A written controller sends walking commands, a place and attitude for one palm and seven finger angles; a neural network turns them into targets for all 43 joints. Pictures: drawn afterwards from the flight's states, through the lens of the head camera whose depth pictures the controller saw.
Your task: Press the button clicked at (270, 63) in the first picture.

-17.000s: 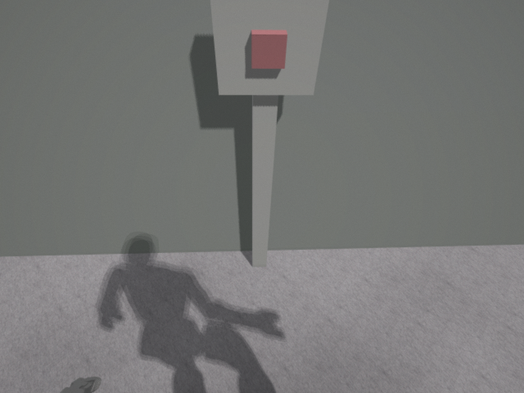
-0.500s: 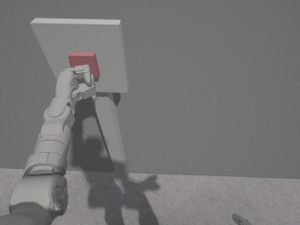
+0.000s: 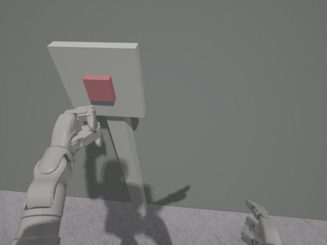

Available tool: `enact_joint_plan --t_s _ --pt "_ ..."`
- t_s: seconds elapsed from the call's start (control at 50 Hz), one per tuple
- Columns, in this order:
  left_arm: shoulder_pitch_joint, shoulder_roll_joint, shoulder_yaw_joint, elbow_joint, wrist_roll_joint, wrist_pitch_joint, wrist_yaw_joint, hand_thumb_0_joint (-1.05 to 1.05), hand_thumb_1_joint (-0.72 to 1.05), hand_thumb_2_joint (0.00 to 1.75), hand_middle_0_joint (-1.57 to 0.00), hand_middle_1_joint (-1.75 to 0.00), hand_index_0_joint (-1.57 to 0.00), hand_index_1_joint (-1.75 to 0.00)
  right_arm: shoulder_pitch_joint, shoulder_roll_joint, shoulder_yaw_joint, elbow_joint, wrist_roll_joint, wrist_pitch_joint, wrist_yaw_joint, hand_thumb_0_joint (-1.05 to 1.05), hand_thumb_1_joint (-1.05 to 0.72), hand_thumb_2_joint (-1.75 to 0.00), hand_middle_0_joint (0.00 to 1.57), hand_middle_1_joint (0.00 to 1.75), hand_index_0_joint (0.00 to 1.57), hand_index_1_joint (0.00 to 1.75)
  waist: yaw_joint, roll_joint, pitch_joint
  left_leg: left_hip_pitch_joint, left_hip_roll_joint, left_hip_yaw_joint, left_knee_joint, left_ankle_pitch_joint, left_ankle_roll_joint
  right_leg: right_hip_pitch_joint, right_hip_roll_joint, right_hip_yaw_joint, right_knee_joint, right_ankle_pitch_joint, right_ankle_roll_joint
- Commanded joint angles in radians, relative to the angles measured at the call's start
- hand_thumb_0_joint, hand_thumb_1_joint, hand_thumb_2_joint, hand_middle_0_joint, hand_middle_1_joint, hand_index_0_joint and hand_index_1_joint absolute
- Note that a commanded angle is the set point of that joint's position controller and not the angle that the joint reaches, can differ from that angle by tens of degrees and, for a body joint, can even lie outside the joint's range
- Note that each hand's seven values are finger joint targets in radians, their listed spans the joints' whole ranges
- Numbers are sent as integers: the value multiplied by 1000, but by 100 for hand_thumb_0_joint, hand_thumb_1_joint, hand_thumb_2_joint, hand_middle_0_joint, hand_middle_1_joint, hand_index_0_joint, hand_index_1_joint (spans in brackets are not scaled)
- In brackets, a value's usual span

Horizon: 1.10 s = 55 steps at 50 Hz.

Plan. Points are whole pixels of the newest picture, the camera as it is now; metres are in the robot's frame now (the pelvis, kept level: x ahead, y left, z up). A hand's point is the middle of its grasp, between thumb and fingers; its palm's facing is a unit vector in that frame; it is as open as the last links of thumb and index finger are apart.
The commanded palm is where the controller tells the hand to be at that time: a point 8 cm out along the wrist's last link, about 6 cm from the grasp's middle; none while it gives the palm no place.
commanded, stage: pull the fist back off the button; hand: left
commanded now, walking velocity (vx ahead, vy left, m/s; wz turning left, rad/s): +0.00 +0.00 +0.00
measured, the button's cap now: (100, 87) +0.44 +0.20 +0.19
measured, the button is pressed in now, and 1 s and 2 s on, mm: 0 0 0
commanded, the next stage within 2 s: draw the hand back to the body in 0.14 s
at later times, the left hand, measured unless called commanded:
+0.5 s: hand (92, 140) +0.29 +0.18 +0.16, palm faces +0.02 -1.00 -0.06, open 3.1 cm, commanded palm +0.25 +0.23 +0.17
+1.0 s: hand (61, 170) +0.21 +0.22 +0.16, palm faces +0.31 -0.91 -0.27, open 3.1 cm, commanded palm +0.17 +0.26 +0.17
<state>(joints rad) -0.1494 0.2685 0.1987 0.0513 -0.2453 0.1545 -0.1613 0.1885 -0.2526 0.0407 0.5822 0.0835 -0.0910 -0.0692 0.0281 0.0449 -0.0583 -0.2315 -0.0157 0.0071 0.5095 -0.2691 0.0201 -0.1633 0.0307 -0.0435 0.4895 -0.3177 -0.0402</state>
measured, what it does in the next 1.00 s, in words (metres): stands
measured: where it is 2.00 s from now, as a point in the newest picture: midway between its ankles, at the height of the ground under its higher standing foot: outside the picture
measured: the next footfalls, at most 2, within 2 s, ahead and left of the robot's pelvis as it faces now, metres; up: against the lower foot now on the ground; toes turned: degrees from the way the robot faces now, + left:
none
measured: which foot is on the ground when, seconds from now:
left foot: down 0.00-1.00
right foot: down 0.00-1.00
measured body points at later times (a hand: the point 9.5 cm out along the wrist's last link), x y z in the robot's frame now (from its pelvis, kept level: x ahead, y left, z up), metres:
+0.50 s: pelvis +0.00 -0.01 +0.00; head -0.04 -0.03 +0.45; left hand +0.28 +0.23 +0.16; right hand +0.17 -0.24 -0.08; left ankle +0.00 +0.11 -0.74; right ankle -0.04 -0.09 -0.74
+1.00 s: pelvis -0.02 +0.00 +0.00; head -0.03 -0.02 +0.45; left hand +0.19 +0.26 +0.17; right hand +0.18 -0.22 -0.08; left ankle +0.00 +0.11 -0.74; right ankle -0.04 -0.09 -0.74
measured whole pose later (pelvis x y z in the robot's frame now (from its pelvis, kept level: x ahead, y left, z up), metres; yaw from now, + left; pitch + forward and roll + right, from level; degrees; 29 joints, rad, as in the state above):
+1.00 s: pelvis -0.02 +0.00 +0.00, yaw +0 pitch -3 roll +0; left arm 0.32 0.29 0.20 -0.32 -0.10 -0.08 0.08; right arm 0.18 -0.22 0.03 0.61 0.02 -0.10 -0.06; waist 0.05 0.06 0.01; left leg -0.17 -0.01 0.01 0.45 -0.22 0.02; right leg -0.10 0.04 -0.04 0.42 -0.26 -0.04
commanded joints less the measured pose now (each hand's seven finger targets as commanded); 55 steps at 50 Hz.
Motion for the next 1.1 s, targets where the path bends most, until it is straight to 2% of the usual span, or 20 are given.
enact_joint_plan --t_s 0.0,0.08,0.12,0.16,0.22,0.26,0.3,0.34,0.42,0.56,0.72,0.74,0.76,0.78,0.8,0.86,0.88,0.98,1.0,1.08 --pt "-308 148 39 -266 -25 -41 -9 0 90 90 -130 -150 -130 -150 -116 -107 -31 -145 -6 -48 -9 0 -90 -90 20 30 20 30 -31 -33 -176 171 5 -21 -18 300 24 -42 -26 18 -54 413 28" --pt "-358 190 69 -254 -28 -40 -4 0 90 90 -130 -150 -130 -150 -131 -108 -25 -136 -9 -38 -18 0 -90 -90 20 30 20 30 -34 -57 -154 148 1 -21 -21 250 29 -44 -29 27 -71 364 32" --pt "-380 180 61 -250 -23 -46 -2 0 90 90 -130 -150 -130 -150 -140 -101 -20 -139 -10 -34 -19 0 -90 -90 20 30 20 30 -33 -16 -173 161 -3 -24 -27 254 27 -37 -33 26 -65 359 27" --pt "-382 190 73 -227 -26 -52 -4 0 90 90 -130 -150 -130 -150 -141 -101 -20 -136 -9 -35 -19 0 -90 -90 20 30 20 30 -31 -21 -181 161 -2 -25 -26 253 26 -30 -33 28 -66 363 27" --pt "-340 173 63 -189 -30 -53 -14 0 90 90 -130 -150 -130 -150 -140 -101 -19 -142 -7 -35 -15 0 -90 -90 20 30 20 30 -23 -28 -173 148 -3 -24 -29 243 26 -27 -34 29 -69 362 29" --pt "-296 206 99 -173 -33 -47 -19 0 90 90 -130 -150 -130 -150 -141 -105 -20 -149 -6 -32 -14 0 -90 -90 20 30 20 30 -9 -28 -177 134 -2 -27 -37 231 24 -13 -33 28 -69 345 26" --pt "-241 220 123 -189 -37 -44 -24 0 90 90 -130 -150 -130 -150 -148 -107 -22 -163 -5 -30 -10 0 -90 -90 20 30 20 30 0 -76 -180 117 0 -22 -42 238 28 11 -38 32 -71 370 34" --pt "-206 221 133 -248 -42 -48 -27 0 90 90 -130 -150 -130 -150 -155 -102 -22 -176 -5 -35 -7 0 -90 -90 20 30 20 30 8 -41 -190 123 0 -17 -43 254 26 23 -37 29 -64 391 32" --pt "-117 218 142 -340 -53 -61 -30 0 90 90 -130 -150 -130 -150 -155 -101 -26 -180 -5 -50 -5 0 -90 -90 20 30 20 30 6 -32 -177 129 4 -9 -41 257 27 11 -34 28 -65 398 38" --pt "-88 206 125 -421 -62 -58 -35 0 90 90 -130 -150 -130 -150 -153 -103 -29 -169 -4 -85 -18 0 -90 -90 20 30 20 30 -12 -1 -120 138 5 -17 -45 178 27 -55 -29 27 -88 265 41" --pt "62 226 169 -473 -86 -47 -59 0 90 90 -130 -150 -130 -150 -154 -104 -27 -165 -5 -108 -21 0 -90 -90 20 30 20 30 0 -19 -107 130 8 -26 -41 186 26 -54 -28 19 -85 276 42" --pt "64 276 153 -611 64 -156 88 0 90 90 -130 -150 -130 -150 -164 -82 -33 -166 -45 -110 -15 0 -90 -90 20 30 20 30 16 6 10 97 4 -21 -54 162 23 -104 -44 62 -150 236 33" --pt "196 187 111 -519 77 -185 146 0 90 90 -130 -150 -130 -150 -148 -77 -31 -140 -56 -108 -9 0 -90 -90 20 30 20 30 2 -20 42 89 11 -22 -63 127 18 -108 -53 53 -149 203 31" --pt "230 188 101 -553 93 -215 180 0 90 90 -130 -150 -130 -150 -142 -83 -38 -136 -57 -101 0 0 -90 -90 20 30 20 30 11 -80 14 93 18 -28 -74 130 18 -75 -46 51 -155 192 28" --pt "272 166 78 -549 106 -233 199 0 90 90 -130 -150 -130 -150 -139 -79 -40 -139 -58 -88 3 0 -90 -90 20 30 20 30 4 -66 6 108 21 -19 -82 128 20 -61 -48 57 -148 190 28" --pt "258 191 91 -600 136 -284 240 0 90 90 -130 -150 -130 -150 -140 -75 -41 -135 -61 -69 5 0 -90 -90 20 30 20 30 1 5 -33 146 20 -11 -103 122 21 -32 -48 58 -161 175 26" --pt "266 211 107 -585 141 -292 249 0 90 90 -130 -150 -130 -150 -142 -79 -44 -124 -65 -66 3 0 -90 -90 20 30 20 30 1 -22 -15 146 22 -10 -102 119 24 -36 -45 62 -181 164 27" --pt "285 205 99 -631 161 -332 274 0 90 90 -130 -150 -130 -150 -156 -74 -46 -121 -66 -58 0 0 -90 -90 20 30 20 30 2 6 -37 189 27 -19 -127 131 20 -7 -42 55 -192 152 21" --pt "323 181 82 -643 160 -334 275 0 90 90 -130 -150 -130 -150 -155 -68 -48 -128 -66 -57 -1 0 -90 -90 20 30 20 30 2 40 -36 191 28 -18 -132 137 19 7 -46 55 -178 163 18" --pt "417 195 109 -633 164 -338 279 0 90 90 -130 -150 -130 -150 -156 -76 -50 -125 -69 -51 5 0 -90 -90 20 30 20 30 16 -35 -16 185 33 -28 -140 175 17 12 -35 44 -180 191 19"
